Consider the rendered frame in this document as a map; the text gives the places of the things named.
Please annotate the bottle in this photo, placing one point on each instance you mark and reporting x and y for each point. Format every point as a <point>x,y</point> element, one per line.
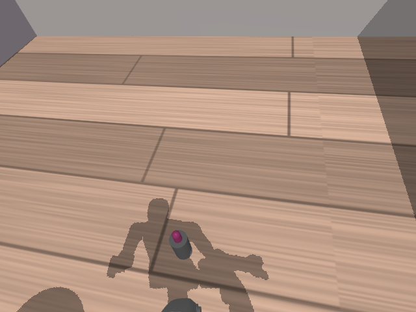
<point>180,244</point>

